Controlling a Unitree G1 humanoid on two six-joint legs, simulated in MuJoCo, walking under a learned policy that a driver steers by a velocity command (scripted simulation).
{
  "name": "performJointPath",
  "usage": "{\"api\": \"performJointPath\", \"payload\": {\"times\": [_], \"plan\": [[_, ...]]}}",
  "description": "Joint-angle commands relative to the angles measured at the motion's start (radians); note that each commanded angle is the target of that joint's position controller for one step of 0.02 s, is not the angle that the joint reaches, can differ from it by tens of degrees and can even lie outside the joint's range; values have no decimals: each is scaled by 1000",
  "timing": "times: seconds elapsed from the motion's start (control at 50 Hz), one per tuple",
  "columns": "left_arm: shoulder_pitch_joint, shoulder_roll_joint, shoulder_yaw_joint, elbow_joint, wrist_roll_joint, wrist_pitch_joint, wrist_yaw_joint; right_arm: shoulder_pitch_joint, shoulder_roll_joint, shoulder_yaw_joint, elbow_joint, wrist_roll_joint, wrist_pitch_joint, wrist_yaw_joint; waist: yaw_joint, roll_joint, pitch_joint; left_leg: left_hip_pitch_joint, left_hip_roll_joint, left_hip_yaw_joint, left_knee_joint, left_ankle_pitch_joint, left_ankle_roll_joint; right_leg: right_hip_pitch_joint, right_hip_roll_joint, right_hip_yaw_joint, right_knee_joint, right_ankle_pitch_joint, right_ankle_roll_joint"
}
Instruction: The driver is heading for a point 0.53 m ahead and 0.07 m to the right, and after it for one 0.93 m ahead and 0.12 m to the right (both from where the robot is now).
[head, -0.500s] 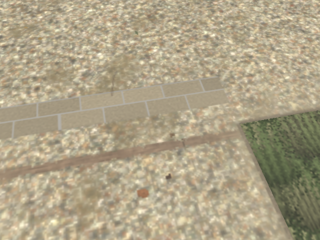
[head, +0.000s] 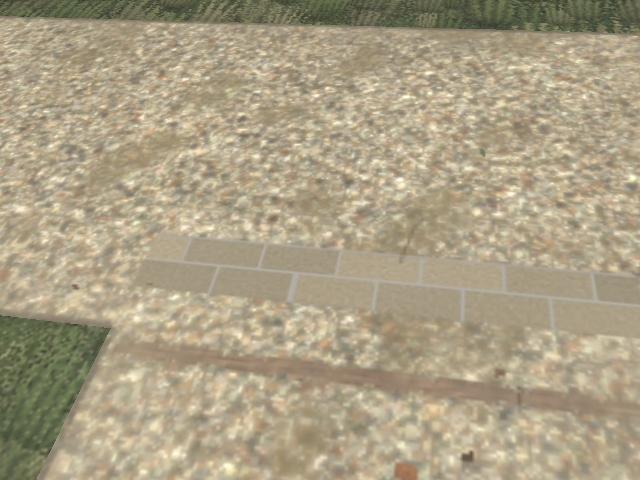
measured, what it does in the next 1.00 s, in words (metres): walks ahead, turning right: left foot, then right foot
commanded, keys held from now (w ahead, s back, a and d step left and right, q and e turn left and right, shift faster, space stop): w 0.10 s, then w+e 0.90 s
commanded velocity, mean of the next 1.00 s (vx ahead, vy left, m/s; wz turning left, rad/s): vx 0.47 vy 0.00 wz -0.27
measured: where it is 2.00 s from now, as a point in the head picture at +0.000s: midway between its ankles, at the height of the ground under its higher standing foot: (426, 340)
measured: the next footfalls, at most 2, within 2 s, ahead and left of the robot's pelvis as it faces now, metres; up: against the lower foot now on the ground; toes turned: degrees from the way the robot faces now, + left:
left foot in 0.26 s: +0.19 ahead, +0.18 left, +0.00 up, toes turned +3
right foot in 0.76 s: +0.49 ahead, -0.08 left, +0.00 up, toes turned -15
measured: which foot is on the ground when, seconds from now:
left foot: up 0.00-0.24, down 0.26-0.76, up 0.78-1.00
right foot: down 0.00-0.26, up 0.28-0.74, down 0.76-1.00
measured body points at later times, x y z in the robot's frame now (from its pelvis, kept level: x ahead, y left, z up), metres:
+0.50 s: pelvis +0.20 +0.08 +0.00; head +0.22 +0.08 +0.45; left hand +0.34 +0.35 -0.12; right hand +0.24 -0.20 -0.11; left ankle +0.15 +0.18 -0.75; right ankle +0.25 -0.09 -0.66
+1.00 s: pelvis +0.46 -0.01 +0.00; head +0.49 -0.04 +0.44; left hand +0.64 +0.22 -0.11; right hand +0.55 -0.33 -0.09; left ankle +0.60 +0.14 -0.67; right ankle +0.45 -0.07 -0.75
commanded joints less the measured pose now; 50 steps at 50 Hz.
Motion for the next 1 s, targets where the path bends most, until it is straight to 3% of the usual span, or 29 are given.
{"api": "performJointPath", "payload": {"times": [0.02,0.12,0.18,0.2,0.22,0.24,0.26,0.28,0.3,0.32,0.36,0.4,0.42,0.48,0.54,0.58,0.66,0.7,0.72,0.74,0.76,0.78,0.8,0.82,0.84,0.86,0.88,0.92,1.0], "plan": [[23,133,29,-41,0,-24,-2,-127,-18,4,-101,5,-29,7,29,-164,95,-186,33,-12,-83,60,-17,116,-222,204,-232,-111,-145],[20,185,40,-9,-25,-18,-15,-201,16,28,-121,4,-51,34,36,-184,122,16,57,89,-403,48,-7,64,-229,112,-240,7,-159],[49,208,42,18,-48,-10,-32,-213,3,28,-126,14,-66,46,35,-195,144,150,39,122,-541,-48,29,40,-248,139,-203,29,-173],[48,219,44,26,-52,-5,-35,-187,-11,22,-122,18,-72,48,11,-196,142,208,27,126,-597,-59,46,38,-260,157,-177,49,-171],[28,225,43,31,-55,1,-37,-111,-27,11,-100,19,-77,47,-45,-184,117,329,5,141,-678,-9,65,17,-255,152,-115,136,-158],[29,202,33,38,-53,0,-39,13,-71,-14,-58,17,-78,38,-105,-150,42,531,-15,141,-715,28,91,-31,-211,114,31,296,-131],[11,142,10,25,-40,-8,-43,180,-127,-37,-28,3,-77,24,-188,-73,-99,804,105,13,-702,20,131,-170,-142,45,307,237,-80],[38,23,-25,-28,-16,-28,-45,259,-241,-51,-25,-23,-73,10,-168,228,-208,1086,395,-408,-759,-16,250,-549,9,-1,699,-255,-1],[33,102,-4,-17,-49,-45,-37,290,-181,-38,-19,-32,-83,12,-199,194,-249,1008,446,-592,-853,-134,320,-631,27,163,879,-321,4],[-9,156,14,-30,-68,-46,-38,232,-119,-14,-10,-21,-89,16,-172,155,-130,925,414,-442,-865,-153,292,-685,-24,176,929,-244,-8],[-65,143,15,-31,-46,-33,-38,100,-33,13,-8,-11,-96,21,-114,104,4,729,315,-231,-930,-106,235,-652,-85,147,864,-73,-11],[-40,110,16,-19,-43,-9,-42,42,-4,18,3,-23,-113,20,-61,103,53,616,269,-94,-984,65,207,-568,-99,155,821,24,-3],[-35,84,10,-17,-44,1,-44,40,-6,15,15,-24,-122,18,-49,82,61,600,269,-49,-995,158,206,-563,-94,156,814,47,2],[-77,60,5,-36,-38,15,-45,50,-27,5,49,-28,-131,7,-40,25,92,596,267,65,-1010,306,206,-603,-81,169,716,128,20],[-176,46,-7,-69,-33,11,-63,49,-53,-1,71,-24,-127,-3,-62,18,123,579,240,168,-1032,300,183,-554,-69,116,490,283,14],[-258,35,-16,-100,-31,9,-79,81,-79,-8,92,-17,-122,-11,-93,1,149,599,258,204,-1042,302,178,-534,-64,70,391,322,-1],[-341,56,-14,-156,-35,8,-105,119,-116,-18,127,1,-98,-14,-101,1,157,738,293,259,-962,489,154,-524,-37,11,276,233,-57],[-306,92,5,-168,-35,15,-108,117,-153,-27,128,6,-81,-20,-64,42,92,788,292,285,-827,835,134,-412,30,-54,274,127,-97],[-226,123,21,-156,-37,19,-106,112,-169,-30,126,8,-71,-23,-16,59,39,791,284,295,-698,971,125,-304,71,-78,274,75,-122],[-81,170,48,-125,-39,23,-98,94,-175,-29,120,15,-66,-25,68,50,-36,720,258,313,-502,976,102,-91,111,-81,214,109,-158],[78,240,81,-89,-38,35,-77,98,-151,-17,106,5,-73,-30,141,-14,-119,492,214,310,-213,720,60,218,59,53,186,137,-204],[51,350,92,-94,-44,27,-67,215,18,37,52,-38,-97,-11,-5,-308,-204,28,5,230,185,-341,-8,560,-223,624,120,17,-396],[95,281,70,-124,-36,13,-69,125,-50,35,37,-4,-140,4,71,-203,-367,-78,-31,-15,301,-400,6,623,-298,909,-54,-138,-450],[58,226,56,-114,-27,2,-70,10,-103,21,4,34,-158,10,87,-142,-217,-152,20,-27,276,-297,27,525,-270,769,-93,-88,-382],[-11,199,47,-119,-33,-5,-68,-13,-91,28,-5,24,-167,4,36,-59,-111,-126,66,-21,178,-204,40,363,-227,643,-92,5,-342],[-80,168,37,-131,-33,-7,-67,-16,-91,24,6,-4,-166,-4,-10,-23,-47,-61,99,-14,92,-161,34,215,-186,546,-97,112,-314],[-120,145,28,-148,-20,-9,-62,5,-100,17,10,-17,-155,-5,-46,-43,-26,13,120,-21,49,-129,26,114,-156,487,-119,192,-307],[-140,145,27,-151,-19,-13,-55,26,-87,17,13,-28,-131,-4,-75,-63,-4,64,126,-3,-23,-102,0,11,-129,432,-151,278,-309],[-88,182,36,-120,-28,-10,-32,-90,-35,39,-19,-37,-111,-6,-45,-74,44,76,96,33,-275,90,-47,-107,-65,318,-154,326,-272]]}}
